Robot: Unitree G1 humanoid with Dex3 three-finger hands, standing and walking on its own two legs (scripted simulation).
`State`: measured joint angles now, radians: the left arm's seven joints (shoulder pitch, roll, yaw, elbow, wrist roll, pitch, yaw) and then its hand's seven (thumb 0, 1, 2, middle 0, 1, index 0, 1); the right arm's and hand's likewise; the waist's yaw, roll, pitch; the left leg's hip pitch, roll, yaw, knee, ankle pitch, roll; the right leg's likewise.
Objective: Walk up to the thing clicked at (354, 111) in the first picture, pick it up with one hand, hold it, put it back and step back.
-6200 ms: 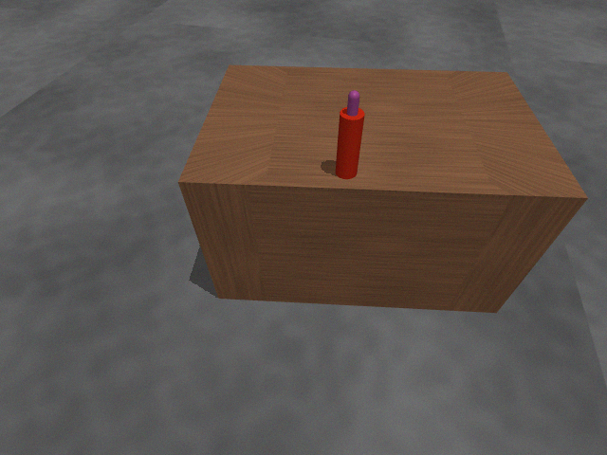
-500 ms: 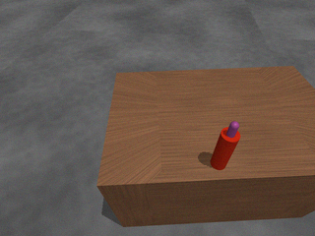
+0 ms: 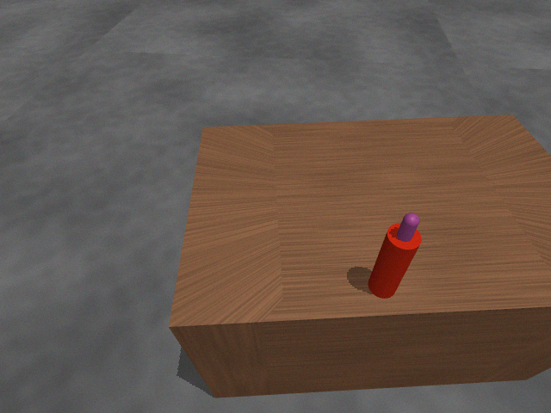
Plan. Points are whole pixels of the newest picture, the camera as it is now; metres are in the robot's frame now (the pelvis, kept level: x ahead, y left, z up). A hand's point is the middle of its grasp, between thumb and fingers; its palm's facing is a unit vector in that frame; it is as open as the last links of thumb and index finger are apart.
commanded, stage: stand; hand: right
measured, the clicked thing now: (395, 255) +0.41 -0.21 -0.07
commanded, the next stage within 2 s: rise first in 0.06 s
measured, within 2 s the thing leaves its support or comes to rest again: neither
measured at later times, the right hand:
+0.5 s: hand (453, 409) +0.17 -0.25 -0.11, palm faces +0.22 +0.92 -0.33, open 13.2 cm
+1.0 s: hand (459, 402) +0.17 -0.24 -0.07, palm faces +0.28 +0.89 -0.37, open 17.2 cm
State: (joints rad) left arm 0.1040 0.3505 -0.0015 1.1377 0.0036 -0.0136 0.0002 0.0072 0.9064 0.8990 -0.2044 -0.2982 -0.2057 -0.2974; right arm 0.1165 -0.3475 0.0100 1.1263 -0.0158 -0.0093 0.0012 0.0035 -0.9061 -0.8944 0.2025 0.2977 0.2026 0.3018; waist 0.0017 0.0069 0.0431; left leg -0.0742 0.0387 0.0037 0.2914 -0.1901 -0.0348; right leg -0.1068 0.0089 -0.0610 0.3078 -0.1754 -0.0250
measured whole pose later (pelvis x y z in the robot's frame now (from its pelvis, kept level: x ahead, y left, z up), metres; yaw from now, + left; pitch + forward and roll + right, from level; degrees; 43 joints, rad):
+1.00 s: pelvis +0.00 +0.03 -0.01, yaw -2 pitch +0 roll +0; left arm 0.22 0.23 0.06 0.67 -0.03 -0.04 0.08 0.00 -0.49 0.06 -0.06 -0.07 -0.07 -0.06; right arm 0.29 -0.28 -0.17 0.43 0.04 -0.04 -0.07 -0.01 0.49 -0.06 0.05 0.06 0.06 0.06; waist -0.02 -0.03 0.01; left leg -0.15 0.02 0.04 0.42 -0.26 0.00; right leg -0.18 -0.02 -0.02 0.40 -0.22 0.01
